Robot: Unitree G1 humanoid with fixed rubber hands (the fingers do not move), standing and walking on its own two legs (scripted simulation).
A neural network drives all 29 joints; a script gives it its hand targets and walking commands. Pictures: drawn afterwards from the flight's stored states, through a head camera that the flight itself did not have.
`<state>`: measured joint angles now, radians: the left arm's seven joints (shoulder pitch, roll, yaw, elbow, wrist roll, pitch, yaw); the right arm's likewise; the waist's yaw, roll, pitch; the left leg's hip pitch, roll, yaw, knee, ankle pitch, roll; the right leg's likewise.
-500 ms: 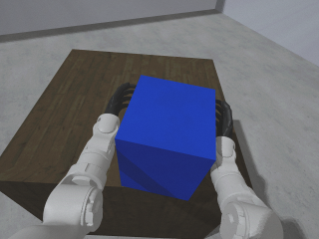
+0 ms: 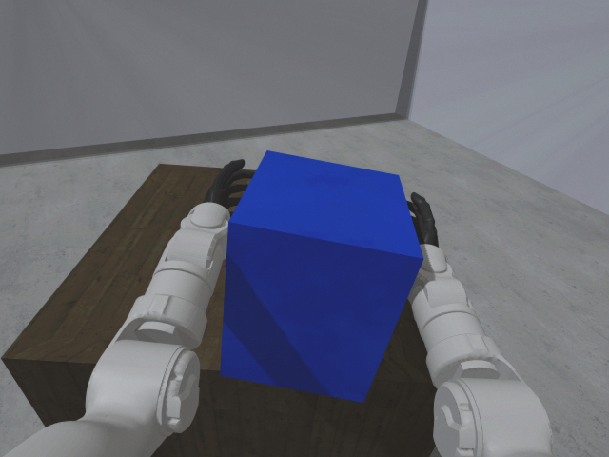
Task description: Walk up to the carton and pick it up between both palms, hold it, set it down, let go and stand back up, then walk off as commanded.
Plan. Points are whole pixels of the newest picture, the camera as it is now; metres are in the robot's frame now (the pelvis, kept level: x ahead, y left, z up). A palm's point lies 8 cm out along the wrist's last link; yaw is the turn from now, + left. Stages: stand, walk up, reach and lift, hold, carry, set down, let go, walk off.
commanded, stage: reach and lift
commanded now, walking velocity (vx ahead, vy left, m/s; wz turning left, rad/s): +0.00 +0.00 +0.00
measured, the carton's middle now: (313, 271) +0.35 -0.01 +0.13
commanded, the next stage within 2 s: hold in 1.26 s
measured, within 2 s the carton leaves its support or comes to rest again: neither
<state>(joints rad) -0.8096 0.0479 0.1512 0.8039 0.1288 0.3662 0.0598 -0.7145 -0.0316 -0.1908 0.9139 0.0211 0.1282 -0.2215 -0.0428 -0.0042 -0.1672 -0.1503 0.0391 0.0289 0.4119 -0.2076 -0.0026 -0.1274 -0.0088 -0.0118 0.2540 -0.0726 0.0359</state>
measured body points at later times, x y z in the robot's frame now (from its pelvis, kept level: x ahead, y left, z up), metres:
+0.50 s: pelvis -0.01 +0.00 +0.00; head -0.08 +0.01 +0.44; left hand +0.40 +0.12 +0.22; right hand +0.38 -0.17 +0.18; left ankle +0.01 +0.11 -0.75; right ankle +0.04 -0.14 -0.75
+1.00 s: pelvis -0.01 +0.00 +0.00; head -0.09 +0.01 +0.44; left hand +0.39 +0.12 +0.24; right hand +0.39 -0.17 +0.21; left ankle +0.01 +0.11 -0.75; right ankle +0.04 -0.14 -0.75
